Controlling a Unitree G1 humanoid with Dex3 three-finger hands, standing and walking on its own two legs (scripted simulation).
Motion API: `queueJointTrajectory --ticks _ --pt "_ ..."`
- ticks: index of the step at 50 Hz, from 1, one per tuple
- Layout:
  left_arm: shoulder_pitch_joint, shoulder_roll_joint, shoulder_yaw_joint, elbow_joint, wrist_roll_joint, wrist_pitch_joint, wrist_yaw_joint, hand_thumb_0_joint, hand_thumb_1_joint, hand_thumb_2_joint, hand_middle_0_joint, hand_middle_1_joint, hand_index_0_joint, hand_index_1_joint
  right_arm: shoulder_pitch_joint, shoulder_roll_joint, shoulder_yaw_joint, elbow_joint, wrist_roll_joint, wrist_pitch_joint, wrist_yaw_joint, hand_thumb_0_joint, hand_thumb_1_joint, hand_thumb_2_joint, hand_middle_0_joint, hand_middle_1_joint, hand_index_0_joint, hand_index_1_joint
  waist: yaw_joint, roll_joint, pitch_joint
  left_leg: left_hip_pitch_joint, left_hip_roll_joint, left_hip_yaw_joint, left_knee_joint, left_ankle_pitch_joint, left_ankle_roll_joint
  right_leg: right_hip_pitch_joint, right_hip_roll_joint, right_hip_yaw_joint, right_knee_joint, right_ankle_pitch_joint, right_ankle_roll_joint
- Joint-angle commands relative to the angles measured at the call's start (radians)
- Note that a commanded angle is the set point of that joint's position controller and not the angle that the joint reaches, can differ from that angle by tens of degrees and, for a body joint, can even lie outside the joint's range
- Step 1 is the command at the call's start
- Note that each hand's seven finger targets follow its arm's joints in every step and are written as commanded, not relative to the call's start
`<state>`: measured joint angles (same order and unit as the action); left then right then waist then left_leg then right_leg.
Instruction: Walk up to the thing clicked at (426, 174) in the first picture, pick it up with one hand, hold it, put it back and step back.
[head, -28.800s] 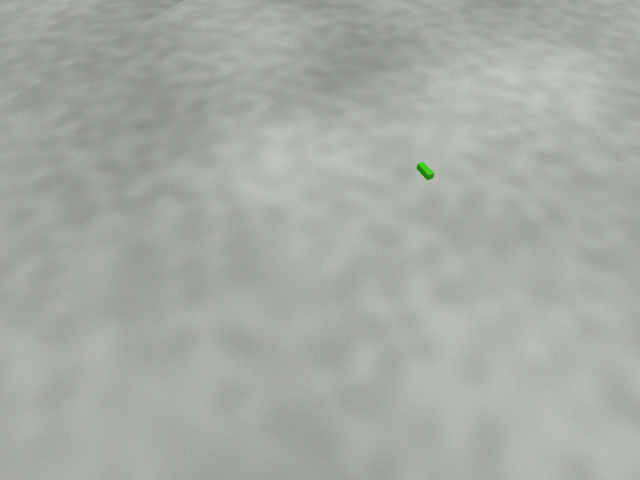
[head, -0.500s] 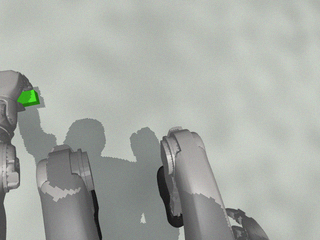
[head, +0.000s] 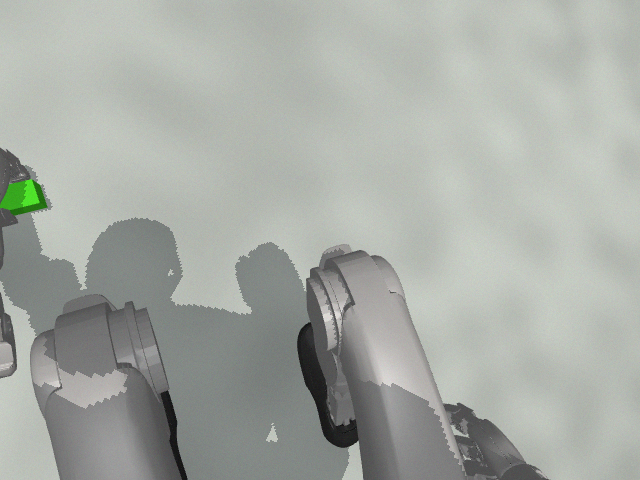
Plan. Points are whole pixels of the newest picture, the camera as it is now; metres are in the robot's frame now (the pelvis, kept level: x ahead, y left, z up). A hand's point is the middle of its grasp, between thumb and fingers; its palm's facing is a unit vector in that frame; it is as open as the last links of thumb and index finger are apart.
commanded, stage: rest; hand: left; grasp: from above
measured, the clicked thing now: (0, 202) +0.44 +0.31 -0.26
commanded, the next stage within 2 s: open in 0.92 s
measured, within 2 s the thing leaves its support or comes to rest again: rests again in 0.46 s
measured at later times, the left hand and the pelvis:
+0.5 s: hand out of the picture +0.43 +0.30 -0.24, palm faces -0.45 -0.15 -0.88, open 6.2 cm; pelvis +0.00 +0.01 -0.01, yaw -3 degrees
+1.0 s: hand out of the picture +0.43 +0.31 -0.25, palm faces -0.43 -0.16 -0.89, open 6.2 cm; pelvis -0.01 +0.01 -0.01, yaw -4 degrees
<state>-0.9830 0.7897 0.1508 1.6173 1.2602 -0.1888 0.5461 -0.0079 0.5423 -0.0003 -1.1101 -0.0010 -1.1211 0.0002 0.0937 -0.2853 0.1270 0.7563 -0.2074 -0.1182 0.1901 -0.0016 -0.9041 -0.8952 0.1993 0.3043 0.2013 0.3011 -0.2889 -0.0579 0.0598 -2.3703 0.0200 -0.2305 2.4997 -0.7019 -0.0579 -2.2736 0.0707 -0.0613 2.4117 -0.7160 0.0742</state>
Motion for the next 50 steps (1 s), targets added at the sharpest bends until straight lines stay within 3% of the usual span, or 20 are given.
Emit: queueJointTrajectory --ticks 1,3,6,9,11,16,20,21,25,26,27,28,29,34,35,37,39,41,43,50 --pt "-0.274 0.272 0.031 -0.115 0.0 -0.008 0.065 0.0 0.953 0.162 -1.306 -0.087 -1.322 -0.071 0.218 -0.288 -0.066 0.008 -0.01 -0.013 -0.006 0.0 -0.897 -0.896 0.2 0.3 0.2 0.3 -0.026 0.366 -0.707 0.52 0.005 0.157 -0.194 0.242 0.073 0.367 0.011 -0.15 -0.223 0.324 -0.093" --pt "-0.256 0.258 0.019 -0.079 0.001 -0.007 0.073 0.0 0.958 0.158 -1.316 -0.071 -1.329 -0.058 0.207 -0.282 -0.059 0.009 -0.013 -0.019 0.0 0.0 -0.898 -0.896 0.2 0.3 0.2 0.3 -0.031 0.365 -0.7 0.521 0.009 0.152 -0.19 0.234 0.073 0.368 0.017 -0.153 -0.223 0.322 -0.09" --pt "-0.257 0.308 0.055 -0.113 0.002 -0.009 0.092 0.0 0.981 0.162 -1.326 -0.075 -1.342 -0.059 0.213 -0.291 -0.055 0.008 -0.021 -0.023 0.006 0.0 -0.894 -0.895 0.2 0.3 0.2 0.3 -0.022 0.387 -0.717 0.52 0.01 0.151 -0.192 0.247 0.075 0.403 0.018 -0.153 -0.224 0.34 -0.087" --pt "-0.262 0.281 0.016 -0.067 0.011 -0.004 0.1 0.0 0.998 0.159 -1.339 -0.078 -1.355 -0.062 0.198 -0.291 -0.045 0.009 -0.027 -0.036 0.018 0.0 -0.898 -0.896 0.2 0.3 0.2 0.3 -0.04 0.401 -0.674 0.522 0.013 0.145 -0.187 0.223 0.072 0.365 0.023 -0.158 -0.216 0.321 -0.09" --pt "-0.245 0.301 0.05 -0.081 -0.002 -0.002 0.112 0.0 0.997 0.145 -1.337 -0.059 -1.353 -0.043 0.195 -0.305 -0.047 0.007 -0.024 -0.035 0.016 0.0 -0.894 -0.896 0.2 0.3 0.2 0.3 -0.027 0.4 -0.684 0.522 0.012 0.141 -0.192 0.233 0.071 0.371 0.023 -0.167 -0.217 0.323 -0.092" --pt "-0.271 0.293 0.016 -0.059 -0.003 0.001 0.114 0.0 1.009 0.146 -1.34 -0.081 -1.36 -0.061 0.196 -0.309 -0.036 0.009 -0.035 -0.056 0.033 0.0 -0.899 -0.897 0.2 0.3 0.2 0.3 -0.059 0.401 -0.652 0.518 0.018 0.133 -0.176 0.229 0.072 0.371 0.027 -0.171 -0.213 0.33 -0.087" --pt "-0.252 0.314 0.032 -0.042 -0.014 -0.001 0.131 0.0 0.986 0.138 -1.32 -0.078 -1.34 -0.057 0.188 -0.319 -0.023 0.006 -0.04 -0.066 0.036 0.0 -0.896 -0.897 0.2 0.3 0.2 0.3 -0.051 0.398 -0.641 0.51 0.02 0.122 -0.194 0.207 0.07 0.373 0.033 -0.185 -0.221 0.303 -0.089" --pt "-0.27 0.292 -0.004 -0.008 -0.004 0.001 0.126 0.0 0.996 0.117 -1.32 -0.093 -1.346 -0.067 0.182 -0.323 -0.019 0.0 -0.042 -0.071 0.04 0.0 -0.9 -0.898 0.2 0.3 0.2 0.3 -0.071 0.402 -0.6 0.497 0.019 0.122 -0.184 0.182 0.068 0.339 0.03 -0.189 -0.214 0.276 -0.093" --pt "-0.275 0.335 0.022 -0.022 -0.013 -0.01 0.132 0.0 0.996 0.127 -1.336 -0.064 -1.354 -0.046 0.177 -0.336 -0.018 0.002 -0.041 -0.087 0.045 0.0 -0.9 -0.899 0.2 0.3 0.2 0.3 -0.065 0.405 -0.605 0.506 0.022 0.109 -0.195 0.179 0.066 0.35 0.035 -0.198 -0.215 0.27 -0.091" --pt "-0.278 0.307 -0.005 -0.02 -0.008 -0.01 0.132 0.0 0.997 0.134 -1.334 -0.084 -1.354 -0.063 0.179 -0.331 -0.011 -0.001 -0.044 -0.094 0.049 0.0 -0.901 -0.9 0.2 0.3 0.2 0.3 -0.072 0.409 -0.609 0.529 0.023 0.111 -0.186 0.198 0.065 0.36 0.034 -0.195 -0.212 0.294 -0.089" --pt "-0.274 0.343 0.028 -0.021 -0.007 -0.014 0.143 0.0 0.997 0.139 -1.328 -0.093 -1.349 -0.071 0.179 -0.341 -0.012 0.004 -0.048 -0.096 0.05 0.0 -0.9 -0.899 0.2 0.3 0.2 0.3 -0.071 0.41 -0.617 0.528 0.026 0.106 -0.187 0.204 0.064 0.365 0.037 -0.201 -0.212 0.298 -0.088" --pt "-0.28 0.316 0.0 -0.011 0.005 -0.011 0.142 0.0 1.017 0.135 -1.354 -0.08 -1.373 -0.061 0.179 -0.336 -0.005 -0.001 -0.051 -0.102 0.055 0.0 -0.903 -0.9 0.2 0.3 0.2 0.3 -0.078 0.418 -0.608 0.535 0.023 0.108 -0.186 0.211 0.061 0.361 0.034 -0.202 -0.201 0.303 -0.09" --pt "-0.263 0.327 0.023 -0.023 -0.007 -0.015 0.149 0.0 1.011 0.119 -1.34 -0.078 -1.362 -0.055 0.178 -0.337 -0.007 0.003 -0.052 -0.103 0.056 0.0 -0.901 -0.899 0.2 0.3 0.2 0.3 -0.071 0.426 -0.627 0.544 0.026 0.103 -0.191 0.227 0.06 0.378 0.038 -0.205 -0.206 0.319 -0.088" --pt "-0.285 0.309 -0.012 0.027 0.001 -0.007 0.159 0.0 1.005 0.078 -1.327 -0.068 -1.354 -0.04 0.166 -0.345 0.008 0.001 -0.062 -0.12 0.073 0.0 -0.9 -0.899 0.2 0.3 0.2 0.3 -0.097 0.429 -0.57 0.529 0.028 0.095 -0.192 0.202 0.059 0.348 0.038 -0.214 -0.206 0.299 -0.086" --pt "-0.284 0.366 0.022 0.014 -0.001 -0.007 0.167 0.0 0.99 0.077 -1.323 -0.053 -1.347 -0.029 0.171 -0.358 0.006 0.006 -0.06 -0.121 0.074 0.0 -0.9 -0.9 0.2 0.3 0.2 0.3 -0.085 0.432 -0.573 0.519 0.03 0.094 -0.189 0.2 0.06 0.355 0.04 -0.213 -0.209 0.297 -0.086" --pt "-0.245 0.337 0.025 0.033 -0.007 0.0 0.173 0.0 0.973 0.127 -1.318 -0.065 -1.334 -0.048 0.17 -0.353 0.007 0.004 -0.057 -0.121 0.075 0.0 -0.9 -0.9 0.2 0.3 0.2 0.3 -0.076 0.432 -0.592 0.538 0.03 0.093 -0.193 0.247 0.056 0.373 0.04 -0.211 -0.205 0.332 -0.087" --pt "-0.273 0.335 0.005 0.051 0.003 0.001 0.17 0.0 0.979 0.115 -1.312 -0.09 -1.336 -0.066 0.174 -0.356 0.008 0.008 -0.068 -0.133 0.085 0.0 -0.903 -0.901 0.2 0.3 0.2 0.3 -0.102 0.441 -0.558 0.54 0.032 0.089 -0.19 0.226 0.055 0.353 0.04 -0.218 -0.192 0.319 -0.088" --pt "-0.257 0.31 -0.005 0.061 -0.014 0.001 0.166 0.0 0.949 0.112 -1.299 -0.073 -1.318 -0.054 0.157 -0.356 0.014 -0.007 -0.06 -0.134 0.086 0.0 -0.902 -0.901 0.2 0.3 0.2 0.3 -0.092 0.425 -0.556 0.519 0.03 0.081 -0.205 0.216 0.055 0.361 0.043 -0.221 -0.208 0.304 -0.089" --pt "-0.236 0.372 0.035 0.066 -0.018 -0.001 0.174 0.0 0.929 0.128 -1.28 -0.085 -1.298 -0.066 0.172 -0.371 0.014 0.004 -0.063 -0.134 0.082 0.0 -0.9 -0.9 0.2 0.3 0.2 0.3 -0.086 0.406 -0.576 0.516 0.032 0.082 -0.193 0.224 0.061 0.389 0.043 -0.217 -0.217 0.318 -0.084" --pt "-0.26 0.367 0.009 0.103 -0.014 -0.012 0.157 0.0 0.956 0.102 -1.291 -0.079 -1.313 -0.056 0.162 -0.37 0.031 -0.005 -0.07 -0.145 0.088 0.0 -0.899 -0.9 0.2 0.3 0.2 0.3 -0.114 0.395 -0.511 0.495 0.033 0.072 -0.189 0.17 0.062 0.347 0.04 -0.224 -0.21 0.267 -0.083"
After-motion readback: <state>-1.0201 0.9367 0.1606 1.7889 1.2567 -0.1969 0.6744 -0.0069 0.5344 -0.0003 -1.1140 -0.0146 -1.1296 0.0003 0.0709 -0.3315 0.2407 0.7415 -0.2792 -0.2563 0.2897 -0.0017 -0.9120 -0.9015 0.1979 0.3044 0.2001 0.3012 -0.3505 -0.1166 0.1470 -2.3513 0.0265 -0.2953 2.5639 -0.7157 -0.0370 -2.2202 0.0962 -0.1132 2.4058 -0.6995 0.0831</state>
